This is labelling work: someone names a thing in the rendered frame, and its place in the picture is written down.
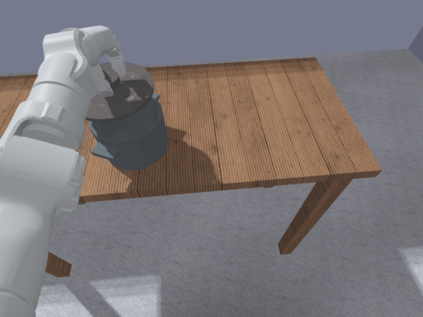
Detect table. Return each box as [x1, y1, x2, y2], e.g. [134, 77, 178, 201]
[0, 57, 382, 277]

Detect robot left hand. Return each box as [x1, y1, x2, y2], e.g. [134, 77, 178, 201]
[80, 26, 126, 97]

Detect left robot upper arm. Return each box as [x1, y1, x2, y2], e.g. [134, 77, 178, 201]
[0, 134, 86, 317]

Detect lid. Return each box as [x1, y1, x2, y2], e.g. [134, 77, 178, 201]
[86, 62, 154, 122]

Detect pot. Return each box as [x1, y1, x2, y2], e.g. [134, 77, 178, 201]
[89, 93, 169, 170]

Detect robot left forearm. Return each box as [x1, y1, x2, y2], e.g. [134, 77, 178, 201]
[0, 28, 100, 158]

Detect knob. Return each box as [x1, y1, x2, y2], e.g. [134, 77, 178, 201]
[102, 69, 120, 90]

